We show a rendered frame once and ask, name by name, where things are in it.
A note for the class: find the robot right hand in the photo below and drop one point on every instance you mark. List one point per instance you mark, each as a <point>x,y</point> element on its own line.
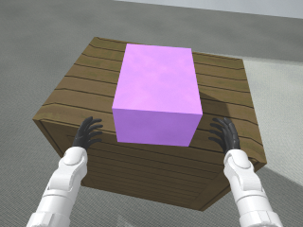
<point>228,134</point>

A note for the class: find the carton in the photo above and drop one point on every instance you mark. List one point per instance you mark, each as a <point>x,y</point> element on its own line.
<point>157,99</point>

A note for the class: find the left robot forearm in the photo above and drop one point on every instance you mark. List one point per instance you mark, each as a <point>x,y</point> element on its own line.
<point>56,205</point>

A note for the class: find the pedestal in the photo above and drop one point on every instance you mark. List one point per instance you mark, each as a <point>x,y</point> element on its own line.
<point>190,177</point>

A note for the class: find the right robot forearm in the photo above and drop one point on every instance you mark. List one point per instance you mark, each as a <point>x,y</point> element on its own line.
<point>254,207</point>

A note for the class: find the robot left hand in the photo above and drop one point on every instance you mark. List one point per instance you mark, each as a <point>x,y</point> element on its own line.
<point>82,138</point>

